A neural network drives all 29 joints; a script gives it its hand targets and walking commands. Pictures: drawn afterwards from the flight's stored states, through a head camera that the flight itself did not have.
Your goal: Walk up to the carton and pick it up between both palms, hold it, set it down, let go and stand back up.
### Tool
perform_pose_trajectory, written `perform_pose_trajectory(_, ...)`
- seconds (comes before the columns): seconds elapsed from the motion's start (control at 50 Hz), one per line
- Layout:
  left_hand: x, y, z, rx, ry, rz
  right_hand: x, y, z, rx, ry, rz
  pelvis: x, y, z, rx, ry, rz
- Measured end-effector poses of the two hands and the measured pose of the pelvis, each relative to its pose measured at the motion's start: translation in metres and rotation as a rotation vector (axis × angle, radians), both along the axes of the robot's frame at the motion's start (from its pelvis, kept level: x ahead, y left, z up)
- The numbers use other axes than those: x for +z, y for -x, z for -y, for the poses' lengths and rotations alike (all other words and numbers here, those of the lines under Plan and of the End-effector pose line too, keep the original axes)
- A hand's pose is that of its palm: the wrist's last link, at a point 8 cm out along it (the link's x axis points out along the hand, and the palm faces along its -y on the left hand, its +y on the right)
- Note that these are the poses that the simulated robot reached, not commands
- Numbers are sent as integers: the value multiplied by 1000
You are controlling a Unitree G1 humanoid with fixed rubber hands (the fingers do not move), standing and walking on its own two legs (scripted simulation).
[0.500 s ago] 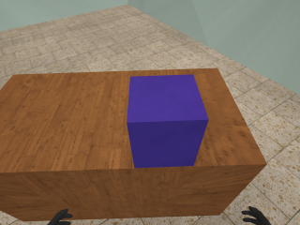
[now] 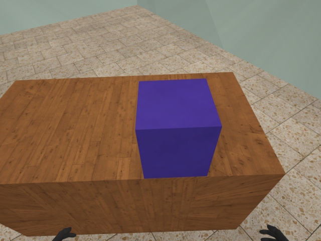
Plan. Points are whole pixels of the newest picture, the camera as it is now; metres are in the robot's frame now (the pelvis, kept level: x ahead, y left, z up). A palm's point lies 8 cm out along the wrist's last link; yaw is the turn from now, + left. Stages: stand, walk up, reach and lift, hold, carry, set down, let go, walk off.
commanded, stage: stand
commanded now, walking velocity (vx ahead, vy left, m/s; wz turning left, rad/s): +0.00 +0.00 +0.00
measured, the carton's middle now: (174, 130) +0.44 +0.01 +0.00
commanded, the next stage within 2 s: none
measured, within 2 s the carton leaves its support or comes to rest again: neither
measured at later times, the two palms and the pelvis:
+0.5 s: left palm out of the picture +0.09 +0.31 -0.09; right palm out of the picture +0.12 -0.27 -0.10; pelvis +0.00 +0.00 +0.00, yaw +0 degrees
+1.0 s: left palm out of the picture +0.09 +0.31 -0.09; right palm out of the picture +0.12 -0.27 -0.10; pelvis +0.00 +0.00 +0.00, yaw +0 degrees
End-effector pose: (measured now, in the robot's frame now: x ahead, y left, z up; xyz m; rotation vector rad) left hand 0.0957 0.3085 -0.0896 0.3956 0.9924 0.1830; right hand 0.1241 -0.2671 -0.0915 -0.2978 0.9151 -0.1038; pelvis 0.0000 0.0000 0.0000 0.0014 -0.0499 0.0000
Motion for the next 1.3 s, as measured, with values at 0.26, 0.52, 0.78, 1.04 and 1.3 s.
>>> perform_pose_trajectory(0.26, -1, 3, -1, 4, -3, -13, -2, 2, 0, -2, -3, -11, 0, 0, 0, 0, 0, 0)
perform_pose_trajectory(0.52, -1, 5, -2, 8, -7, -22, -4, 4, 0, -5, -6, -20, 0, 0, 0, 0, 0, 0)
perform_pose_trajectory(0.78, -1, 6, -2, 10, -8, -31, -6, 6, 0, -7, -7, -32, 0, 0, 0, 0, 0, 0)
perform_pose_trajectory(1.04, -1, 6, -3, 12, -11, -35, -8, 7, 0, -8, -10, -38, 0, 0, 0, 0, 0, 0)
perform_pose_trajectory(1.3, -1, 6, -4, 14, -13, -42, -9, 9, 0, -9, -11, -46, 0, 0, 0, 0, 0, 0)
